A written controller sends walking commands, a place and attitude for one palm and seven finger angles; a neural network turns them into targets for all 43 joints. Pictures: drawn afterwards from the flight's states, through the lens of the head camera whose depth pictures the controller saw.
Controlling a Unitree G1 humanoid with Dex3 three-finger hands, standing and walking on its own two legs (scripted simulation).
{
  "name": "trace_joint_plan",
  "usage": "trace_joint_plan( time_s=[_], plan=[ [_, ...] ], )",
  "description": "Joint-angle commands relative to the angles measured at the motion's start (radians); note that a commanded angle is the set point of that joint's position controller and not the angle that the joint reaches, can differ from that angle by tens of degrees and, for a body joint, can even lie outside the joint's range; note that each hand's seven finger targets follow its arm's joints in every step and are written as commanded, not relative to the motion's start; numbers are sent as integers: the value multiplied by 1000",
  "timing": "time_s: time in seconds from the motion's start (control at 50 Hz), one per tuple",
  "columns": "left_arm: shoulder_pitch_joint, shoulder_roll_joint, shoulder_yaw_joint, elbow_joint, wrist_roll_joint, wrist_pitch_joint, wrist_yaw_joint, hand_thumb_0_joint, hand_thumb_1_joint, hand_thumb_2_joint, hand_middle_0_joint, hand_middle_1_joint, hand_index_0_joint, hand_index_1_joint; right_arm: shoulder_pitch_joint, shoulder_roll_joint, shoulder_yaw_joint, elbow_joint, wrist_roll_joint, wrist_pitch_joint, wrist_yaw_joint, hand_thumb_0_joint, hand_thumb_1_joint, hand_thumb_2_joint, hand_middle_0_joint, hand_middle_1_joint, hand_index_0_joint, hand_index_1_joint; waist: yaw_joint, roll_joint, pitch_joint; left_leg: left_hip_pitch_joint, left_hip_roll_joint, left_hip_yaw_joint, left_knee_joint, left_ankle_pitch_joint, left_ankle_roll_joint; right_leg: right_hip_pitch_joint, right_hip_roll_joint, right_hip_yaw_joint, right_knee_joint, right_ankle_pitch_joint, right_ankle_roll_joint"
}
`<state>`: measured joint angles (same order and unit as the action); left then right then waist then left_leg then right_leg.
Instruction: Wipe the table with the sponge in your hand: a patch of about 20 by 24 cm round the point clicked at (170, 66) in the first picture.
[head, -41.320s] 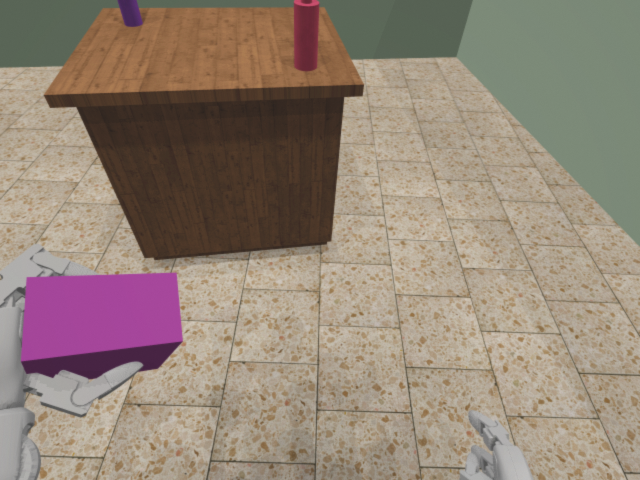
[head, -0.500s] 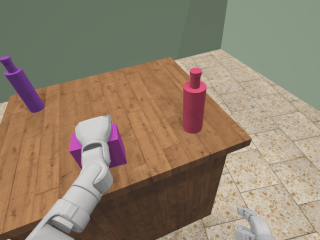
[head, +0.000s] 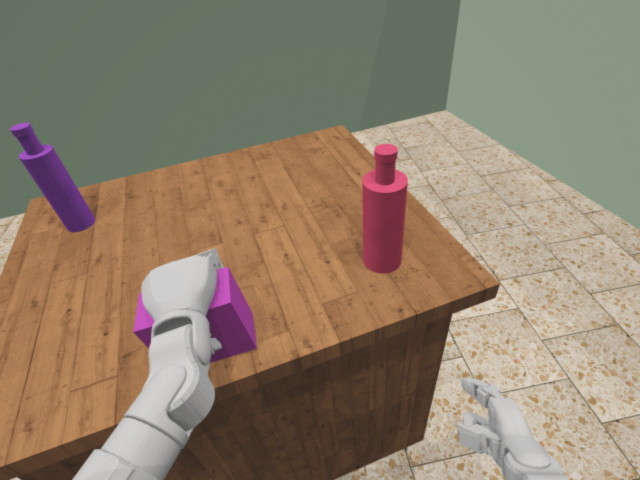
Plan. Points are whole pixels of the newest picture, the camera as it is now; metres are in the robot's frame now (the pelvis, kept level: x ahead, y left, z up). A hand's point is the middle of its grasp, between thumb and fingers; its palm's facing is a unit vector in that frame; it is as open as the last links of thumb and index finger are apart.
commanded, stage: slide back across to the middle lane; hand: left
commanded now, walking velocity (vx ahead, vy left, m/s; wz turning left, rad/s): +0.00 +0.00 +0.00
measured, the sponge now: (204, 328) +0.30 +0.21 +0.04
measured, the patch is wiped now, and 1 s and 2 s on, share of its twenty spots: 1.00 1.00 1.00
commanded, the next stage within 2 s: wipe forward along the middle lane in 0.48 s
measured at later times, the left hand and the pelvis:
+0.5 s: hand (161, 322) +0.28 +0.25 +0.09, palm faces +0.05 -0.14 -0.99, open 10.4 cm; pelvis +0.00 +0.01 +0.00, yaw +0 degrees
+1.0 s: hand (142, 307) +0.30 +0.29 +0.08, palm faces -0.02 -0.07 -1.00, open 10.4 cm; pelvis -0.01 +0.01 +0.00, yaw +1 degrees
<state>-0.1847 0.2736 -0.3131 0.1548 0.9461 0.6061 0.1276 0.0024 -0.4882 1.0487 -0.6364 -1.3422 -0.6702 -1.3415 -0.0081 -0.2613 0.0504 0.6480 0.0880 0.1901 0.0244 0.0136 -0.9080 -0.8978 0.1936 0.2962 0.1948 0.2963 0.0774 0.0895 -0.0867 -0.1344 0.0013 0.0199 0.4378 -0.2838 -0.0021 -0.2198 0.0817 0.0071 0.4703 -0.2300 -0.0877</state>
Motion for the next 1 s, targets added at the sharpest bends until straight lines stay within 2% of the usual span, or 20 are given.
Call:
trace_joint_plan(
  time_s=[0.0,0.04,0.06,0.12,0.16,0.26,0.32,0.36,0.44,0.46,0.52,0.56,0.64,0.66,0.78,0.82,0.86,0.94,0.96,0.98],
  plan=[
    [-109,124,91,-106,-16,25,-24,0,100,1300,-1200,-1600,-1200,-1600,-237,-88,-32,-179,4,-58,-11,0,-900,-900,200,300,200,300,18,-162,-111,-76,-57,-10,-34,212,49,175,-44,118,-81,245,23],
    [-95,161,120,-133,-14,18,-31,0,100,1300,-1200,-1600,-1200,-1600,-241,-89,-29,-181,0,-61,-16,0,-900,-900,200,300,200,300,22,-148,-108,-71,-59,-12,-35,221,48,184,-45,130,-83,261,21],
    [-86,217,176,-162,-14,11,-32,0,100,1300,-1200,-1600,-1200,-1600,-243,-94,-30,-181,-4,-60,-17,0,-900,-900,200,300,200,300,33,-136,-124,-69,-60,-19,-40,216,48,198,-44,147,-83,248,18],
    [-60,175,140,-185,-16,0,-41,0,100,1300,-1200,-1600,-1200,-1600,-245,-85,-28,-186,-2,-64,-22,0,-900,-900,200,300,200,300,26,-147,-99,-63,-58,-16,-41,223,48,186,-46,139,-90,238,21],
    [-50,222,186,-238,-17,-9,-45,0,100,1300,-1200,-1600,-1200,-1600,-246,-91,-32,-190,-8,-65,-23,0,-900,-900,200,300,200,300,34,-118,-111,-48,-58,-25,-47,227,50,188,-42,149,-93,228,14],
    [-54,254,213,-247,-13,-21,-54,0,100,1300,-1200,-1600,-1200,-1600,-240,-98,-33,-183,-10,-72,-34,0,-900,-900,200,300,200,300,30,-118,-88,-43,-54,-33,-59,210,50,166,-40,149,-106,172,12],
    [-58,216,173,-232,-15,-24,-63,0,100,1300,-1200,-1600,-1200,-1600,-237,-96,-31,-183,-7,-79,-41,0,-900,-900,200,300,200,300,23,-127,-64,-46,-52,-29,-62,196,53,149,-42,133,-117,138,15],
    [-83,255,204,-238,-5,-31,-67,0,100,1300,-1200,-1600,-1200,-1600,-232,-103,-35,-178,-10,-83,-44,0,-900,-900,200,300,200,300,24,-121,-71,-38,-53,-36,-68,177,55,139,-39,141,-127,96,12],
    [-29,254,208,-210,-4,-55,-69,0,100,1300,-1200,-1600,-1200,-1600,-226,-99,-32,-177,-10,-97,-47,0,-900,-900,200,300,200,300,37,-130,-96,-51,-56,-35,-64,200,53,174,-43,129,-109,141,13],
    [-7,303,262,-222,-1,-65,-63,0,100,1300,-1200,-1600,-1200,-1600,-223,-105,-37,-171,-12,-99,-45,0,-900,-900,200,300,200,300,47,-104,-116,-41,-54,-40,-67,202,51,180,-39,140,-106,134,8],
    [0,250,215,-223,-7,-75,-64,0,100,1300,-1200,-1600,-1200,-1600,-223,-100,-35,-176,-10,-105,-46,0,-900,-900,200,300,200,300,36,-132,-90,-48,-53,-35,-65,205,52,169,-41,126,-107,156,13],
    [-4,292,254,-236,-5,-77,-61,0,100,1300,-1200,-1600,-1200,-1600,-221,-109,-39,-171,-14,-105,-46,0,-900,-900,200,300,200,300,40,-116,-94,-42,-53,-41,-68,195,52,162,-38,137,-113,129,9],
    [-117,259,202,-136,7,-62,-65,0,100,1300,-1200,-1600,-1200,-1600,-209,-110,-36,-153,-9,-104,-60,0,-900,-900,200,300,200,300,9,-147,-29,-61,-50,-36,-70,159,53,106,-39,120,-133,86,15],
    [-145,293,232,-144,9,-65,-64,0,100,1300,-1200,-1600,-1200,-1600,-202,-117,-38,-149,-11,-104,-61,0,-900,-900,200,300,200,300,10,-129,-42,-51,-49,-41,-77,150,53,101,-35,124,-137,65,10],
    [-187,295,235,-49,0,-107,-76,0,100,1300,-1200,-1600,-1200,-1600,-170,-117,-38,-142,-11,-110,-76,0,-900,-900,200,300,200,300,4,-141,-107,-67,-54,-32,-59,182,55,146,-45,106,-110,165,16],
    [-170,274,220,-6,-8,-124,-82,0,100,1300,-1200,-1600,-1200,-1600,-158,-117,-37,-143,-9,-113,-80,0,-900,-900,200,300,200,300,1,-148,-107,-78,-55,-31,-54,188,53,148,-45,103,-106,192,19],
    [-206,327,260,41,-1,-137,-87,0,100,1300,-1200,-1600,-1200,-1600,-145,-128,-39,-132,-10,-111,-83,0,-900,-900,200,300,200,300,-5,-149,-85,-91,-53,-35,-55,158,52,116,-43,117,-117,146,17],
    [-262,317,233,138,6,-163,-97,0,100,1300,-1200,-1600,-1200,-1600,-110,-133,-40,-128,-9,-115,-92,0,-900,-900,200,300,200,300,-17,-162,-75,-122,-52,-27,-43,141,51,98,-50,97,-111,137,25],
    [-296,358,267,149,13,-173,-99,0,100,1300,-1200,-1600,-1200,-1600,-105,-140,-42,-122,-10,-113,-93,0,-900,-900,200,300,200,300,-20,-156,-76,-126,-52,-33,-45,130,52,84,-47,111,-116,116,20],
    [-304,330,240,161,14,-180,-98,0,100,1300,-1200,-1600,-1200,-1600,-96,-135,-43,-128,-9,-113,-94,0,-900,-900,200,300,200,300,-20,-141,-84,-133,-53,-26,-41,135,53,91,-52,92,-108,123,23]
  ],
)
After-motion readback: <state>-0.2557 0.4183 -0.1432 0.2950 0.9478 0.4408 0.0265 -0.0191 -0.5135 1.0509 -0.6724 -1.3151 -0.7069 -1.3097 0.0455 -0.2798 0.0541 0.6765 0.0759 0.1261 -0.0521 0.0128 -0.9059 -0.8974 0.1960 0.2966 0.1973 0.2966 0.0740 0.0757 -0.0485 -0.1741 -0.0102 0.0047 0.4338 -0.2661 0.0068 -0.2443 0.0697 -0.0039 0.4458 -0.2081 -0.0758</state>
